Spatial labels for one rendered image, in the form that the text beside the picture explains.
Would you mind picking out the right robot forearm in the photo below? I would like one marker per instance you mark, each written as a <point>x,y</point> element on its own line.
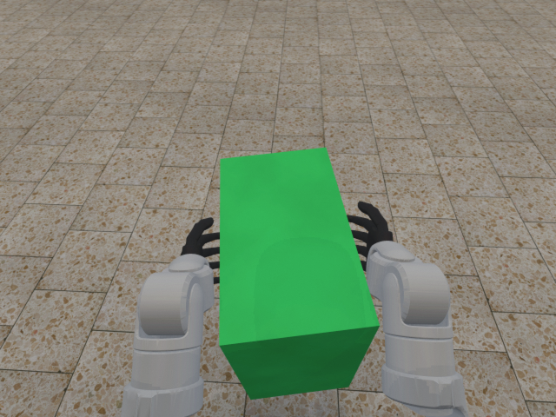
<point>417,321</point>

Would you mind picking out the robot left hand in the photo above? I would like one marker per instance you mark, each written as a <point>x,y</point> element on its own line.
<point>195,240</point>

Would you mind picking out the left robot forearm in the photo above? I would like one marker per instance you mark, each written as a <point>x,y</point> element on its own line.
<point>165,379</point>

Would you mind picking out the carton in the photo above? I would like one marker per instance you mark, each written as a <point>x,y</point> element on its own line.
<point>296,314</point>

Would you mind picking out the robot right hand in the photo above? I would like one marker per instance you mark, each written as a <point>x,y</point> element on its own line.
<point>377,229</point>

